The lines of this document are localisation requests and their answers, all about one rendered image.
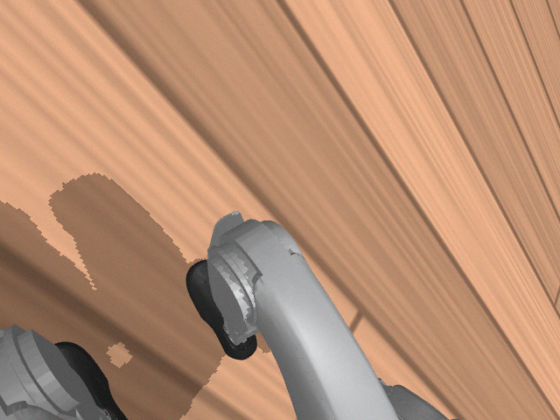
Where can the right robot foot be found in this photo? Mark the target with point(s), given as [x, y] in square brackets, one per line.
[198, 286]

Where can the right robot hand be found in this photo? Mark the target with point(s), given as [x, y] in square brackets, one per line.
[409, 406]

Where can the left robot foot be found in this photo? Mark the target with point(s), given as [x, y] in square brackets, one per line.
[97, 383]

